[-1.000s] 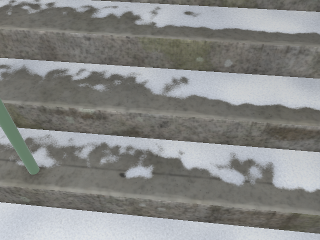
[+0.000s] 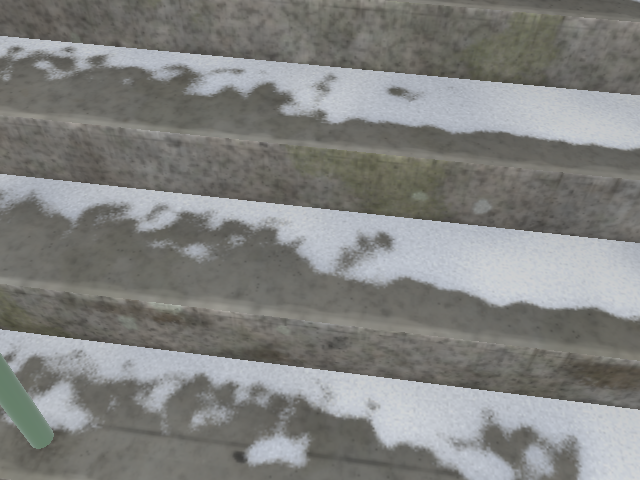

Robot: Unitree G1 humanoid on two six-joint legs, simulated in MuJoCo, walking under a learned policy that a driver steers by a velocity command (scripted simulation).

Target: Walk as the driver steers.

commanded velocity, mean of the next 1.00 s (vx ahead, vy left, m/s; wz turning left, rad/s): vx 0.33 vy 0.00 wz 0.00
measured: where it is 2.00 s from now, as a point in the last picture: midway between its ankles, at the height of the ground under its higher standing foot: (385, 234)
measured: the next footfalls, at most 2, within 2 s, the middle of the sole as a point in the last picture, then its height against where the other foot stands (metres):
right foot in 0.52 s outside the picture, level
left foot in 1.00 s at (302, 443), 0.17 m higher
